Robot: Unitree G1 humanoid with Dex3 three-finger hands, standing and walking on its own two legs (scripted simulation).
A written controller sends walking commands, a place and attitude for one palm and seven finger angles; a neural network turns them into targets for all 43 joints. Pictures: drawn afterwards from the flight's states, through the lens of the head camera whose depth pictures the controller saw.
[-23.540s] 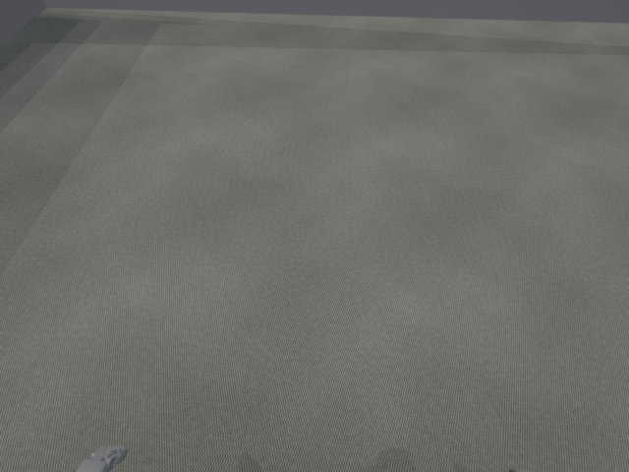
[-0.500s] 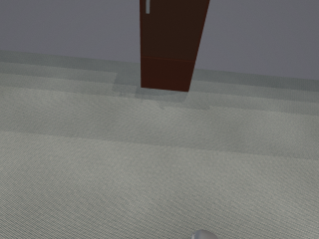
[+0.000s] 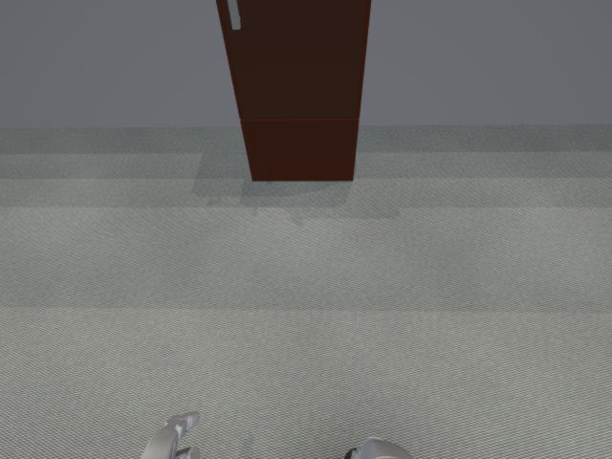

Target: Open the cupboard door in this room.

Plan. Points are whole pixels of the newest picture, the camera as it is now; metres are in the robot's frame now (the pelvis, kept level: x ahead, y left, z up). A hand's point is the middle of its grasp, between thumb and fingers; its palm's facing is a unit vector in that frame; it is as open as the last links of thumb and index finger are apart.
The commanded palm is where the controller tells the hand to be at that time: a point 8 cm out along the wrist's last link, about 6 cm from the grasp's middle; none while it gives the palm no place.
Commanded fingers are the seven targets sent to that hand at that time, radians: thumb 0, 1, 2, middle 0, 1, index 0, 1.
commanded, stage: stand and wait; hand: left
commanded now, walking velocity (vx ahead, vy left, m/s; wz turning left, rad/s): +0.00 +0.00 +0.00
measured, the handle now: out of the picture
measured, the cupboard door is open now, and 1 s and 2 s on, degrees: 0 0 0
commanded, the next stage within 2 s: look at it before walking up in 0.86 s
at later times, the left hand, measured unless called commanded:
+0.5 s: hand out of the picture +0.06 +0.18 -0.17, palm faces +0.07 -0.99 -0.10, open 7.4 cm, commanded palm none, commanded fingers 0.00 0.90 0.90 -0.20 -0.30 -0.20 -0.30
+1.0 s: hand out of the picture +0.11 +0.22 -0.16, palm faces -0.01 -0.98 -0.19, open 7.4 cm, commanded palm none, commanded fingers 0.00 0.90 0.90 -0.20 -0.30 -0.20 -0.30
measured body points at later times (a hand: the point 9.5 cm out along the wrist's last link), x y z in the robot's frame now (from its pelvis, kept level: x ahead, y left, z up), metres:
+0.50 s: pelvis +0.08 +0.03 +0.02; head +0.08 +0.06 +0.47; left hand +0.06 +0.24 -0.16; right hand +0.17 -0.19 -0.12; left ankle +0.10 +0.14 -0.72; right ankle +0.09 -0.10 -0.72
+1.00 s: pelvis +0.11 +0.04 +0.02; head +0.12 +0.05 +0.47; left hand +0.11 +0.27 -0.14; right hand +0.07 -0.16 -0.14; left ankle +0.10 +0.14 -0.72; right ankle +0.09 -0.10 -0.72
